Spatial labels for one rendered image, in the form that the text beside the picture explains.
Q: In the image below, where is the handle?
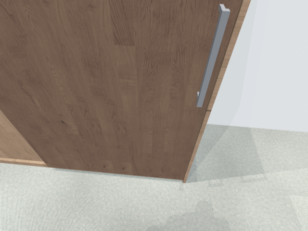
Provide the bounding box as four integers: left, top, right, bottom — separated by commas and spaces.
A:
196, 4, 230, 107

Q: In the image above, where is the wardrobe door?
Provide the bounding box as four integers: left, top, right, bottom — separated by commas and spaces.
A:
0, 0, 242, 180
0, 110, 43, 161

